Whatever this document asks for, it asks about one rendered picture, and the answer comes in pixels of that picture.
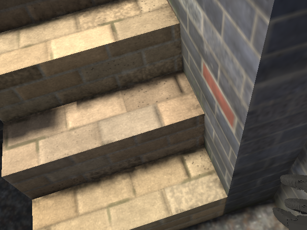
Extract right robot hand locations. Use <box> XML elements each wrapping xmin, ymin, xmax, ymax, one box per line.
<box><xmin>272</xmin><ymin>174</ymin><xmax>307</xmax><ymax>230</ymax></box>

